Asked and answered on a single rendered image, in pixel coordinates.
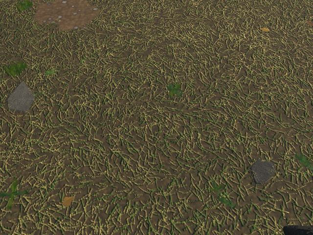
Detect right robot hand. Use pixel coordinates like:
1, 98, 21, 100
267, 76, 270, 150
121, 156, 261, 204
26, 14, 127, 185
283, 225, 313, 235

